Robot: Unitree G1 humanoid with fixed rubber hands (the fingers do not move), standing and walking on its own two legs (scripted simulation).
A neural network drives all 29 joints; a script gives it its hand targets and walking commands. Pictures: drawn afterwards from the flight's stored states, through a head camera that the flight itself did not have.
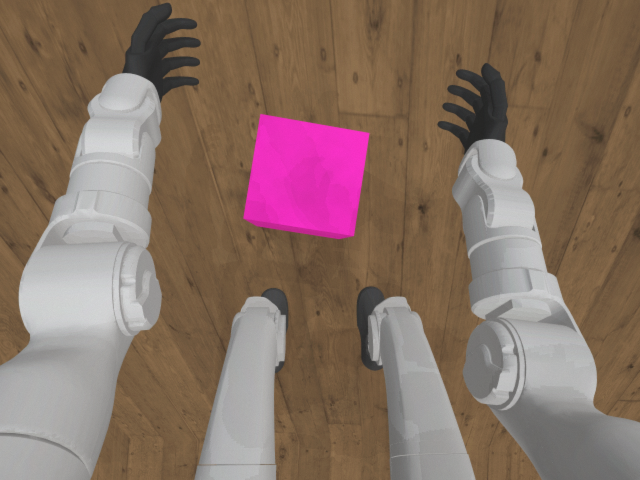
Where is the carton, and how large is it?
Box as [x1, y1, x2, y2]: [243, 114, 368, 238]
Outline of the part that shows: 260,114 243,218 258,226 328,237 341,238 353,235 368,133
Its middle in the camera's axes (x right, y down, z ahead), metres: -0.03 -0.11 +0.85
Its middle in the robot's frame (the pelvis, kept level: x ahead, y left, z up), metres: +0.48 +0.02 -0.51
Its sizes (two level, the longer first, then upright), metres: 0.210 0.200 0.250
